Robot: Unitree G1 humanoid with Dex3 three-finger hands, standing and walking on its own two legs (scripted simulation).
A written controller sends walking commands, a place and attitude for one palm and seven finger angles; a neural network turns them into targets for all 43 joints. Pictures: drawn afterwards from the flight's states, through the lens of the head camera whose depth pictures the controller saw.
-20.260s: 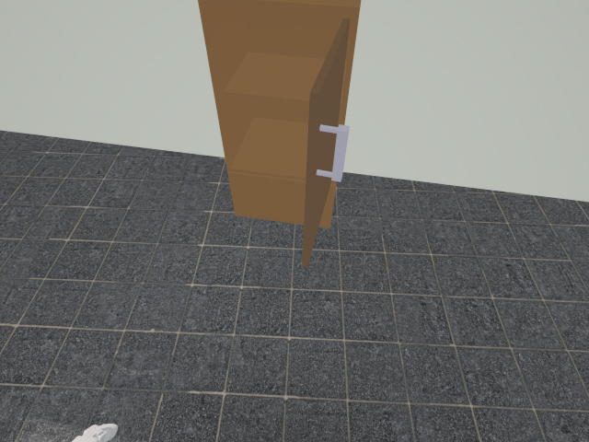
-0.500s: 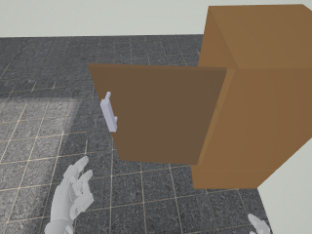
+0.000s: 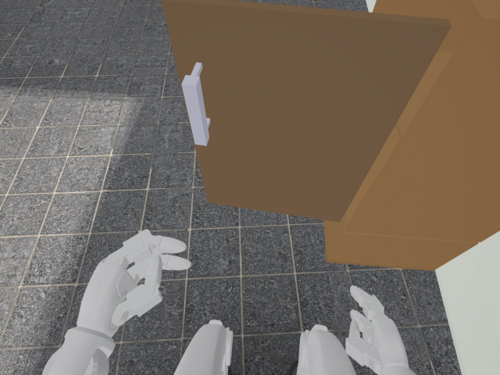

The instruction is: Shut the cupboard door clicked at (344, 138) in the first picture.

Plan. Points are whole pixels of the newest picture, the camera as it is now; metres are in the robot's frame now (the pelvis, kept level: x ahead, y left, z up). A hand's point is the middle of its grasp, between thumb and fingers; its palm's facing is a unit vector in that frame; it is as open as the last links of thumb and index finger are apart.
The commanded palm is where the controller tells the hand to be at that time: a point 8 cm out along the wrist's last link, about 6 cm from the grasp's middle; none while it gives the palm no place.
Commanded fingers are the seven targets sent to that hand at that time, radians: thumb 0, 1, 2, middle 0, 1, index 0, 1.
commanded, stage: raise the hand and make a fist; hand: left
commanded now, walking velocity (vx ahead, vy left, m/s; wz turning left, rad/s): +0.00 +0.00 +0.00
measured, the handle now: (200, 105) +0.56 +0.15 +0.07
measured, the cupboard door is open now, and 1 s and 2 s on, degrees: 85 85 85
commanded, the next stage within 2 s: bring the fist close to the handle in 1.20 s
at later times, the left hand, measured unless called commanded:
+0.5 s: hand (140, 273) +0.24 +0.17 +0.07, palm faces -0.06 -1.00 -0.03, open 3.1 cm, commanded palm +0.22 +0.23 +0.07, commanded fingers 0.00 0.90 0.90 -1.30 -1.50 -1.30 -1.50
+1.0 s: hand (138, 259) +0.26 +0.18 +0.07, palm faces -0.08 -1.00 -0.04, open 3.1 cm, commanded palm +0.23 +0.23 +0.08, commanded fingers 0.00 0.90 0.90 -1.30 -1.50 -1.30 -1.50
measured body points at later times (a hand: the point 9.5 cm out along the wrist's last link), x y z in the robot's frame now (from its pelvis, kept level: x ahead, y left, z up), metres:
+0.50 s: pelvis +0.03 +0.00 +0.02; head +0.10 +0.01 +0.46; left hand +0.24 +0.23 +0.07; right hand +0.23 -0.24 -0.04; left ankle +0.03 +0.11 -0.62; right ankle +0.06 -0.13 -0.62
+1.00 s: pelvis +0.03 +0.00 +0.02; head +0.11 +0.00 +0.47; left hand +0.26 +0.23 +0.08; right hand +0.20 -0.25 -0.05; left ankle +0.03 +0.11 -0.62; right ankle +0.06 -0.13 -0.62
